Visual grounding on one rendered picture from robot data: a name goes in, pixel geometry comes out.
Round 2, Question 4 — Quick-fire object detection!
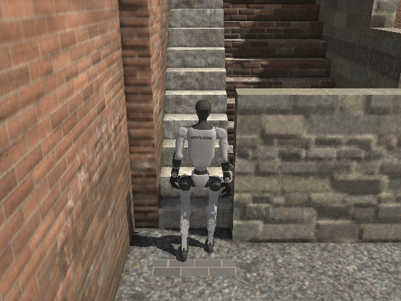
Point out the right robot upper arm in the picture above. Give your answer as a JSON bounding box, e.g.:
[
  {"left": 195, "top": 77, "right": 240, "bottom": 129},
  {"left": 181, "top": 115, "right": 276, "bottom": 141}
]
[{"left": 216, "top": 127, "right": 228, "bottom": 163}]

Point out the robot left forearm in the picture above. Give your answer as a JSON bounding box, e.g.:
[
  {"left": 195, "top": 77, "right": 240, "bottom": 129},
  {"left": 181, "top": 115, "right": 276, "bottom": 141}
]
[{"left": 171, "top": 152, "right": 181, "bottom": 177}]

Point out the robot right forearm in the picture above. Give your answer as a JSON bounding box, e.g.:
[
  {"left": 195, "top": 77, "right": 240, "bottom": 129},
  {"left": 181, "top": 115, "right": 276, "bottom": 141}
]
[{"left": 221, "top": 154, "right": 231, "bottom": 183}]

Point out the left robot upper arm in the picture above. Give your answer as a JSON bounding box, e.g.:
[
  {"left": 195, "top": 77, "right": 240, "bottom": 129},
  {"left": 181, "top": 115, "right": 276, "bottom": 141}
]
[{"left": 174, "top": 126, "right": 189, "bottom": 160}]

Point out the robot right foot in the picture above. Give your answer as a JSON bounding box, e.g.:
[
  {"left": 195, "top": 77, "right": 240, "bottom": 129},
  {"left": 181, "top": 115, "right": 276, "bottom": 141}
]
[{"left": 206, "top": 238, "right": 214, "bottom": 253}]

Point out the robot torso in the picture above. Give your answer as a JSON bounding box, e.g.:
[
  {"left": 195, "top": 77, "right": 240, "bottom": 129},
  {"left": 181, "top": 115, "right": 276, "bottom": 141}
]
[{"left": 187, "top": 123, "right": 217, "bottom": 188}]

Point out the left robot hand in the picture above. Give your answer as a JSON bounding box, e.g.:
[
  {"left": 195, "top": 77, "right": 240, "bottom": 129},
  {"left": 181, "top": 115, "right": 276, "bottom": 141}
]
[{"left": 170, "top": 175, "right": 180, "bottom": 189}]

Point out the right robot hand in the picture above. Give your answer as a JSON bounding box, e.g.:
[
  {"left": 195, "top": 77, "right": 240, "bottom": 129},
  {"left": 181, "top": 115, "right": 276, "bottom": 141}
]
[{"left": 221, "top": 182, "right": 232, "bottom": 198}]

